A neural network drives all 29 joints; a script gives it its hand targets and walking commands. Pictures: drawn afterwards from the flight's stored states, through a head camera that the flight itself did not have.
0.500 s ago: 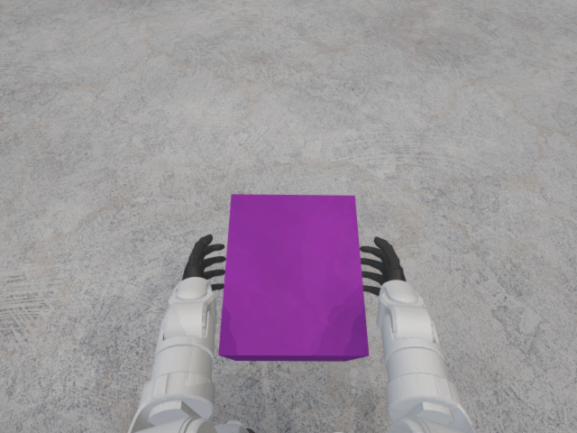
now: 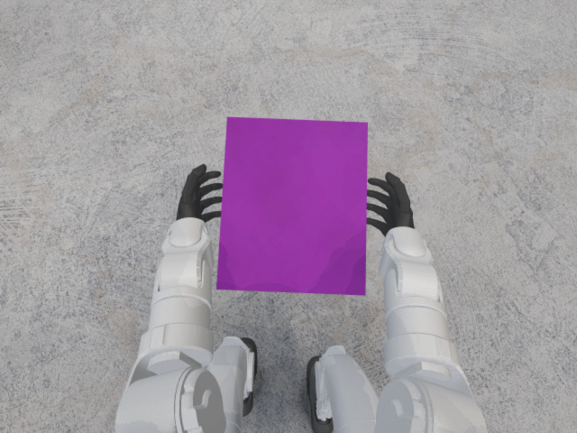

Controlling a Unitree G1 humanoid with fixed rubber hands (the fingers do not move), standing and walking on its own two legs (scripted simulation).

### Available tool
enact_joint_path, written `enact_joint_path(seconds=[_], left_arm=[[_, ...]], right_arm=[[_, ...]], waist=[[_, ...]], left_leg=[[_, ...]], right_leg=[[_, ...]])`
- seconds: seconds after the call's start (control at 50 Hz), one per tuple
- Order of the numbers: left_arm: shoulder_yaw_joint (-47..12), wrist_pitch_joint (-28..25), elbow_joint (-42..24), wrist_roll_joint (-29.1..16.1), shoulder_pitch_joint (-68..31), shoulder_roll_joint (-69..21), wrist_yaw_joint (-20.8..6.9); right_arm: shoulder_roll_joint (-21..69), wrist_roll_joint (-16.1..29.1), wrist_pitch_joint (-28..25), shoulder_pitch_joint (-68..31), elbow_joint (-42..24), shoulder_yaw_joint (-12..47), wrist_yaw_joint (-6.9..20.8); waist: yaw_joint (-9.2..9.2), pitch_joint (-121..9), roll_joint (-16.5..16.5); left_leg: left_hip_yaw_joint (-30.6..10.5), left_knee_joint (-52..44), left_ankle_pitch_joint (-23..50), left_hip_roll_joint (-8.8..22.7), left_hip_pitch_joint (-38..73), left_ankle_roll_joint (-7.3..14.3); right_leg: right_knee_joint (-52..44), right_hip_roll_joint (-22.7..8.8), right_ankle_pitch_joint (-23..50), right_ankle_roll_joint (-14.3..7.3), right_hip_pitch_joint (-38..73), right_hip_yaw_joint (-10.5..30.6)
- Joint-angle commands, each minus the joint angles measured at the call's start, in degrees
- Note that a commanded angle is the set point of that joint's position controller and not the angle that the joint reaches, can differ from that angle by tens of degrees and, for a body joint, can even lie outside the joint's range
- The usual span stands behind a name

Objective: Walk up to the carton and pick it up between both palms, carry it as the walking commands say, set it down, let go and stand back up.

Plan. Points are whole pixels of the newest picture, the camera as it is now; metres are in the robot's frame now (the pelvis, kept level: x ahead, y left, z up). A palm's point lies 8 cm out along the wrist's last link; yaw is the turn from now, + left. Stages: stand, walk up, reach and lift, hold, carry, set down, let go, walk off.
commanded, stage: set down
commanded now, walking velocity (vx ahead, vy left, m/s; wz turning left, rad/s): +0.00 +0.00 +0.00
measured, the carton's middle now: (292, 211) +0.43 +0.00 -0.14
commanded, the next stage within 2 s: none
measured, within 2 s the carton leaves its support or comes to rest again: neither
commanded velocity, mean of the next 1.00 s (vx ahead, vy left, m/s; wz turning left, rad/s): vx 0.00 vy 0.00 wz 0.00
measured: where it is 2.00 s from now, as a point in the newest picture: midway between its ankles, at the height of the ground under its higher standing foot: (281, 400)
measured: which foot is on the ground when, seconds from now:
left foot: down 0.00-1.00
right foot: down 0.00-1.00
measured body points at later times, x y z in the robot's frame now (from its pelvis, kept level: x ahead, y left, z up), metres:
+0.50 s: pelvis +0.00 +0.00 -0.08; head +0.20 +0.02 +0.33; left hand +0.43 +0.15 -0.14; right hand +0.42 -0.15 -0.14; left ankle +0.09 +0.11 -0.67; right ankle +0.05 -0.11 -0.67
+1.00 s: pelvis -0.02 +0.00 -0.16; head +0.21 +0.02 +0.22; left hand +0.45 +0.15 -0.23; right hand +0.44 -0.14 -0.23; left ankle +0.09 +0.11 -0.67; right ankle +0.04 -0.11 -0.67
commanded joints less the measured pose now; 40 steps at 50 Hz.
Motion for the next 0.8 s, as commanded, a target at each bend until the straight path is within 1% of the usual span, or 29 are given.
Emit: enact_joint_path(seconds=[0.0,0.12,0.22,0.4,0.54,0.78], left_arm=[[-33.87,-1.72,5.03,-8.34,-29.88,-54.05,-16.31],[-36.28,-1.66,4.19,-9.30,-29.70,-54.79,-15.59],[-37.23,-1.56,4.68,-9.81,-29.76,-55.03,-14.96],[-35.59,-1.61,7.46,-9.74,-33.11,-53.98,-13.97],[-34.23,-1.74,9.46,-10.37,-37.42,-52.84,-13.21],[-32.33,-1.50,11.59,-11.55,-44.44,-51.46,-11.79]], right_arm=[[51.84,8.63,-1.53,-31.69,4.27,34.48,16.26],[52.21,10.47,-1.68,-32.35,2.89,37.15,15.68],[52.29,11.55,-1.80,-33.29,2.91,38.17,14.86],[51.12,11.85,-2.27,-37.33,6.53,35.81,13.33],[50.21,12.39,-2.39,-42.36,7.49,34.49,11.99],[48.54,13.17,-2.20,-50.52,8.71,32.57,10.70]], waist=[[0.04,-44.24,1.44],[0.38,-50.65,1.61],[0.65,-53.53,1.77],[0.75,-54.85,2.03],[0.72,-56.62,2.49],[0.70,-60.30,2.86]], left_leg=[[-3.25,0.29,10.31,-5.76,27.78,0.29],[-2.91,5.21,13.92,-6.30,23.03,-0.03],[-2.77,8.88,14.55,-6.69,18.81,-0.29],[-2.52,14.89,9.90,-7.04,10.99,-0.82],[-1.72,19.56,6.06,-7.47,5.73,-0.97],[-0.92,26.84,3.27,-7.93,-0.33,-1.46]], right_leg=[[-4.59,5.24,10.54,-0.23,5.63,2.30],[0.24,5.97,13.55,0.31,0.87,1.72],[3.72,6.43,14.13,0.71,-3.11,1.56],[9.52,7.11,9.48,0.96,-11.95,0.88],[14.20,7.45,6.03,1.27,-16.42,0.12],[22.06,8.29,2.73,1.53,-23.85,-1.23]])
